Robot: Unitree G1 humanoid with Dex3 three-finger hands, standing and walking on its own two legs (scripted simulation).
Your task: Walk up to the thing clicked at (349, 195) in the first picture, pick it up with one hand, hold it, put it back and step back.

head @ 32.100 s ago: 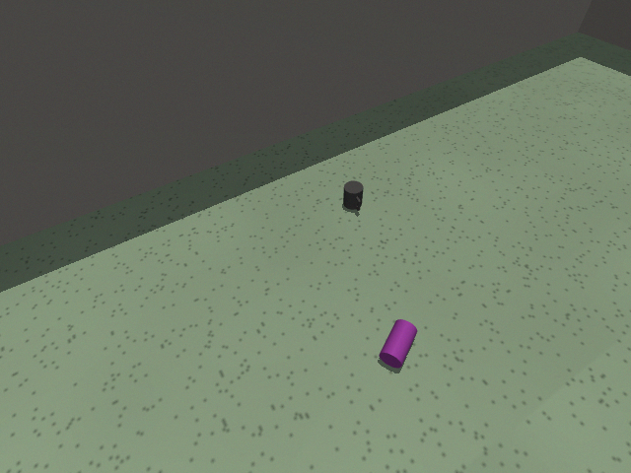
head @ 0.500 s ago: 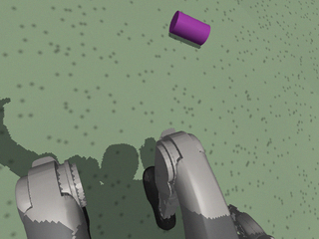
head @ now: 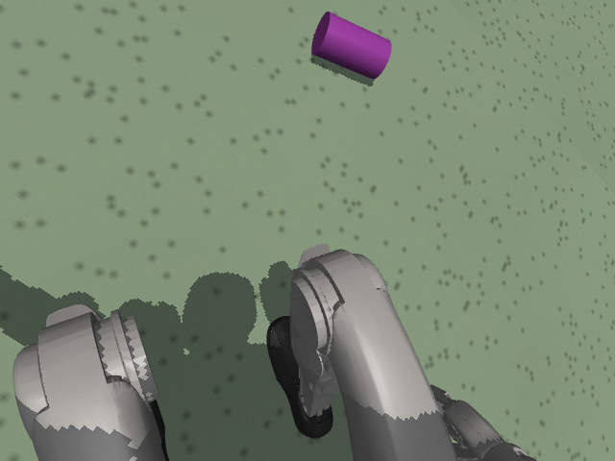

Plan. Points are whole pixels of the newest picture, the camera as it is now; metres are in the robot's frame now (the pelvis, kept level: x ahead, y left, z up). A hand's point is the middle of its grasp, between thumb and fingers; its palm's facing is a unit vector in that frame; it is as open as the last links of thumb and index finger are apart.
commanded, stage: open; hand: left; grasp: from above
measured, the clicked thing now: out of the picture +0.45 +0.37 -0.25
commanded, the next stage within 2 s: withdraw in 0.82 s
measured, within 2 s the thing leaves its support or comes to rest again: neither
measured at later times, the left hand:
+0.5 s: hand out of the picture +0.43 +0.38 -0.22, palm faces -0.45 -0.13 -0.89, open 13.6 cm
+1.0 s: hand out of the picture +0.43 +0.38 -0.21, palm faces -0.44 -0.13 -0.89, open 13.9 cm
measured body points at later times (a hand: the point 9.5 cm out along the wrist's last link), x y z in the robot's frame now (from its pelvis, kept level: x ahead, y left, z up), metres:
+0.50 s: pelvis +0.00 +0.00 +0.00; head +0.26 +0.13 +0.34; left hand +0.45 +0.38 -0.17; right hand +0.08 -0.26 -0.07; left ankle +0.06 +0.13 -0.27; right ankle +0.11 -0.12 -0.27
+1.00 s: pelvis +0.00 +0.00 +0.00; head +0.26 +0.13 +0.34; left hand +0.45 +0.38 -0.16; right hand +0.09 -0.26 -0.07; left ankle +0.06 +0.13 -0.27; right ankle +0.11 -0.12 -0.27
